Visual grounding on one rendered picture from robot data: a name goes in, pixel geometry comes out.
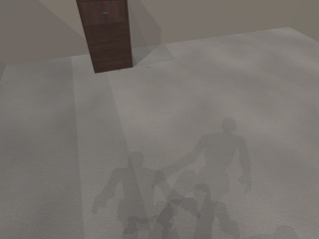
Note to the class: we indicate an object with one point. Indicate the cabinet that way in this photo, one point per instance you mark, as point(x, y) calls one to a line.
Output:
point(109, 43)

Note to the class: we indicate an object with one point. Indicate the handle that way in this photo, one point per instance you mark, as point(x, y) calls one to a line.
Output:
point(105, 14)

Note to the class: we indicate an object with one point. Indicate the drawer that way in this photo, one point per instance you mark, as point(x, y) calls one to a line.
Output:
point(93, 12)

